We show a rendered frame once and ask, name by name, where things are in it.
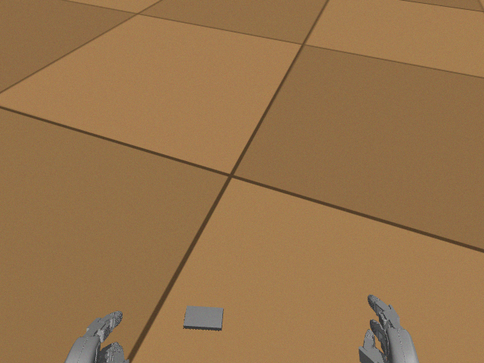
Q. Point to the right robot hand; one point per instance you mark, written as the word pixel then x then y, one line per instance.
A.
pixel 396 342

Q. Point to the small box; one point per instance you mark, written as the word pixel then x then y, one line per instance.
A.
pixel 204 318

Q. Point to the left robot hand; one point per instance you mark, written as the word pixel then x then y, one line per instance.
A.
pixel 86 349

